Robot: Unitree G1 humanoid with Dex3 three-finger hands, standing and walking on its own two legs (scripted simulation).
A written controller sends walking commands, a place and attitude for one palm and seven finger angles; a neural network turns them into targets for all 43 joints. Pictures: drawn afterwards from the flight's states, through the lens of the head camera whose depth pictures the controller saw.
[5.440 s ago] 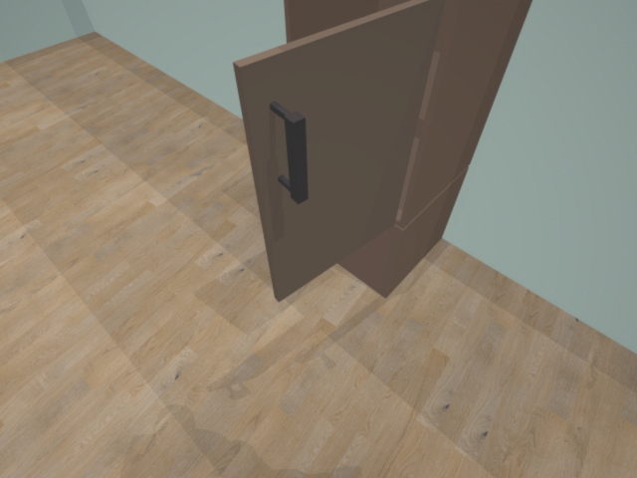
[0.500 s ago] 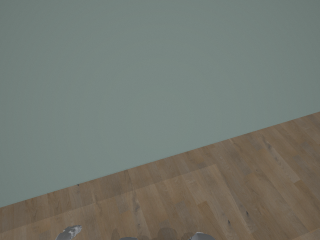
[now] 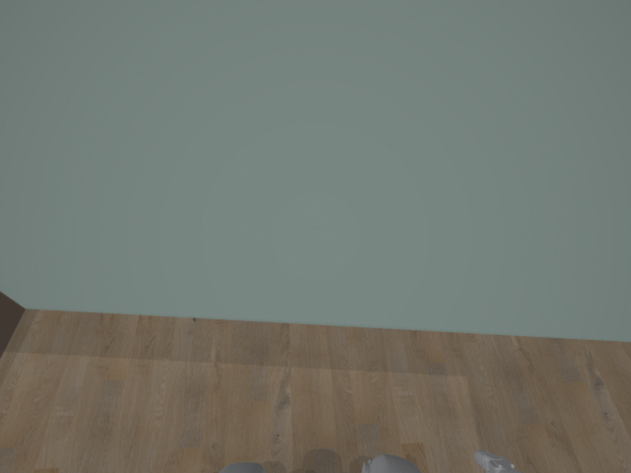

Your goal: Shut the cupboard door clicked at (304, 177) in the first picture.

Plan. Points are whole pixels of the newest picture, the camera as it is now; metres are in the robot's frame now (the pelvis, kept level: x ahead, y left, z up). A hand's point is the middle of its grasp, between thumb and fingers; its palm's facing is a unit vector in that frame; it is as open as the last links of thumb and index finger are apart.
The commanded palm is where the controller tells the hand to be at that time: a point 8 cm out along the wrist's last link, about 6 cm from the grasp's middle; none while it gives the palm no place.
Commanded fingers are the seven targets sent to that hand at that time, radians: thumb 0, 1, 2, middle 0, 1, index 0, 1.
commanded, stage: turn to face it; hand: left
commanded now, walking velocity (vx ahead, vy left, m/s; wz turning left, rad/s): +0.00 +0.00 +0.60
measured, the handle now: out of the picture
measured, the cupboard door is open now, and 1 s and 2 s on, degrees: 81 81 81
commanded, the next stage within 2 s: none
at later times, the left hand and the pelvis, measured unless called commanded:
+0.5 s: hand out of the picture +0.03 +0.15 -0.16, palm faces +0.32 -0.92 -0.22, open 7.4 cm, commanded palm none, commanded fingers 0.00 0.90 0.90 -0.20 -0.30 -0.20 -0.30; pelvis +0.02 -0.05 +0.01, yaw +19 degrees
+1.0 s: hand out of the picture +0.02 +0.14 -0.14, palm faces +0.57 -0.76 -0.30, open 7.4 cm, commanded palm none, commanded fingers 0.00 0.90 0.90 -0.20 -0.30 -0.20 -0.30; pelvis +0.06 -0.08 +0.01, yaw +36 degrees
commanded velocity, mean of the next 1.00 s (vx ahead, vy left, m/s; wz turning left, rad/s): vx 0.00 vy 0.00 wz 0.60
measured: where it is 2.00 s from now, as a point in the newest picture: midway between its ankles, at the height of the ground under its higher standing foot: outside the picture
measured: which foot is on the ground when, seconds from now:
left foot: down 0.00-0.20, up 0.22-0.52, down 0.54-0.86, up 0.88-1.00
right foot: up 0.00-0.20, down 0.22-0.54, up 0.56-0.86, down 0.88-1.00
